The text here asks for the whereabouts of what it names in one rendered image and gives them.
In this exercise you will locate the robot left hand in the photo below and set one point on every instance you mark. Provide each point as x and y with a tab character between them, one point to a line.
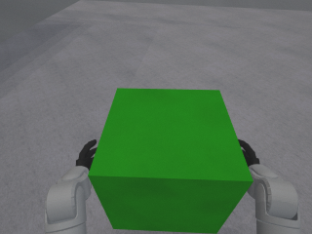
85	156

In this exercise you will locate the right robot forearm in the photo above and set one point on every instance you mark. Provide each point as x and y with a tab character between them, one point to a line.
276	202

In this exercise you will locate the robot right hand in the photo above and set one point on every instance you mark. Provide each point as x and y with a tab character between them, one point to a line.
249	154

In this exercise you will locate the left robot forearm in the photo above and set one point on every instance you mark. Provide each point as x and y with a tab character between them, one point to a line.
65	203

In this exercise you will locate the carton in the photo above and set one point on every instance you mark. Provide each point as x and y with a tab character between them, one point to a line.
169	160

